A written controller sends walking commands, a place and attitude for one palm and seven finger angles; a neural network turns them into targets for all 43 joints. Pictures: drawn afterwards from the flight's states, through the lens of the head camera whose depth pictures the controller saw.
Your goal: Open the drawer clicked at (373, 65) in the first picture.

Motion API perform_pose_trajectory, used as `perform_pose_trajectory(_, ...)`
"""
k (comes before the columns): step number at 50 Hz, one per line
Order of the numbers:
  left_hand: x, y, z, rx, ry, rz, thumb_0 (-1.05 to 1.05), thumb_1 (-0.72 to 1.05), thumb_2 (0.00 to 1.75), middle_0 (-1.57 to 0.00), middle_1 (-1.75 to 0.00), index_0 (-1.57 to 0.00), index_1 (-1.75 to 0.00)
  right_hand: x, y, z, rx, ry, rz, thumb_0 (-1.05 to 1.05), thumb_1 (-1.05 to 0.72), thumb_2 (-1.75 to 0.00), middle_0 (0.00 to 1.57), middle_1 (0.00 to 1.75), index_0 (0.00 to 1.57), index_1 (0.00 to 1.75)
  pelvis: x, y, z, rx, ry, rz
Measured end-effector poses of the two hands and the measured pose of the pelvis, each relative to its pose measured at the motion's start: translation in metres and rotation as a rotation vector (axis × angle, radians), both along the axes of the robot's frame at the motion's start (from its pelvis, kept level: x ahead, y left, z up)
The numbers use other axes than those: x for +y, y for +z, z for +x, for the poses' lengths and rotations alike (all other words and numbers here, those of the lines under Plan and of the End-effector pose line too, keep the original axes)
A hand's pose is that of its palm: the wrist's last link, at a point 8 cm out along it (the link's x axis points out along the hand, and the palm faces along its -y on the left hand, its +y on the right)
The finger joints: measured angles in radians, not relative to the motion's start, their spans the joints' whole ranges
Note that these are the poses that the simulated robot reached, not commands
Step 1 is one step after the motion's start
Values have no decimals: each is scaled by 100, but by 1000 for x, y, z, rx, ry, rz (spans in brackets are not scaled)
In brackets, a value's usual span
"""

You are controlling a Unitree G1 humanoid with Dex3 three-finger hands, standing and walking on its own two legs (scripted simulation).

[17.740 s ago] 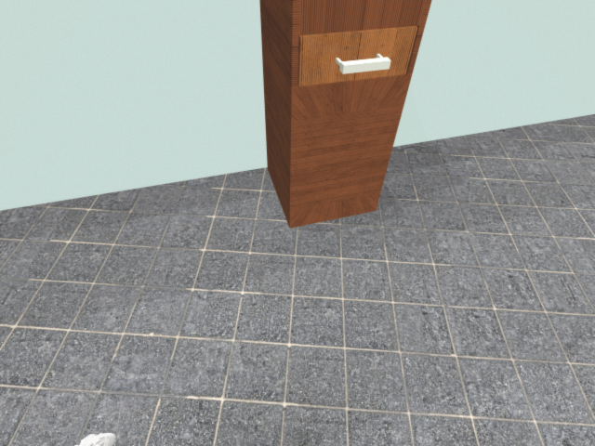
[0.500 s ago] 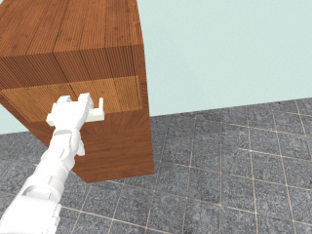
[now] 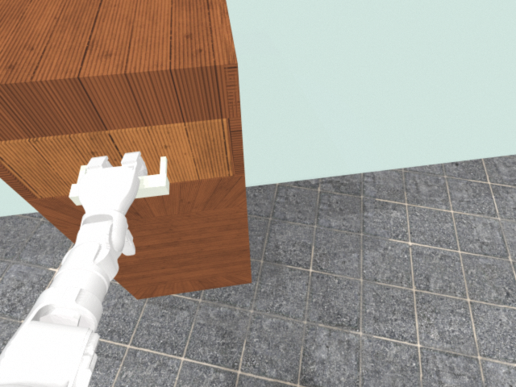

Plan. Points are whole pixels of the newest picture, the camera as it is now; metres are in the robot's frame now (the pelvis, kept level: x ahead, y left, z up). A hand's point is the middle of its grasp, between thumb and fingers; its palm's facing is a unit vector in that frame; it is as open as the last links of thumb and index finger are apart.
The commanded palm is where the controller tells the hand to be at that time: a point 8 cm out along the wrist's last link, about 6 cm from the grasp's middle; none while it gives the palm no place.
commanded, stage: lower the fingers behind the handle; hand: left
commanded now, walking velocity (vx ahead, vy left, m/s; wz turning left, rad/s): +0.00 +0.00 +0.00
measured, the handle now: (122, 178) +0.46 +0.25 +0.03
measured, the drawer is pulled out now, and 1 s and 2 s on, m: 0.00 0.00 0.05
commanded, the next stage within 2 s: close the thumb around the handle in 0.10 s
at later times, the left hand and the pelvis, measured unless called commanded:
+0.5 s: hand (119, 206) +0.41 +0.25 +0.00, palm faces -0.03 -0.04 -1.00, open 11.3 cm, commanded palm +0.39 +0.25 +0.06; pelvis +0.00 +0.01 +0.00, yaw +0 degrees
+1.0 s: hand (117, 208) +0.41 +0.25 +0.00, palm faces -0.04 -0.03 -1.00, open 5.8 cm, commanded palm +0.39 +0.25 +0.06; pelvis +0.00 +0.01 +0.00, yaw +0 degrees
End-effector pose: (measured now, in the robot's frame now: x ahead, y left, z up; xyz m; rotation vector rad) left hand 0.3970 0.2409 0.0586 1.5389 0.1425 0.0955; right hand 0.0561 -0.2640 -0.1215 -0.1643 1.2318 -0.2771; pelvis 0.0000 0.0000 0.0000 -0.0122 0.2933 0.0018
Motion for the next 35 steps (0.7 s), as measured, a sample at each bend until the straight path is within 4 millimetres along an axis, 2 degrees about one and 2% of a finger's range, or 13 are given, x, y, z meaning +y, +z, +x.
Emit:
perform_pose_trajectory(12, 2, 0, 2, 12, -15, -10, 0, -49, 30, -32, -120, -32, -120, 8, 2, 3, -7, 1, 4, 0, -90, -90, 20, 30, 20, 30, 6, 1, 3, -1, -5, -4)
perform_pose_trajectory(17, 1, -1, 0, -3, -19, -14, 0, -42, 33, -32, -121, -32, -121, 10, 2, 5, -7, 4, 9, 0, -90, -90, 20, 30, 20, 30, 7, 1, 4, -3, -6, -5)
perform_pose_trajectory(24, 6, 0, -2, 3, 3, -7, 0, -15, 45, -34, -124, -34, -124, 11, 3, 8, -14, 8, 10, 0, -90, -90, 20, 30, 20, 30, 8, 2, 4, -8, -5, -5)
perform_pose_trajectory(35, 8, 1, -6, 6, -9, -18, 0, 42, 69, -38, -130, -38, -130, 8, 5, 11, -24, 15, 0, 0, -90, -90, 20, 30, 20, 30, 7, 2, 3, -14, -2, -6)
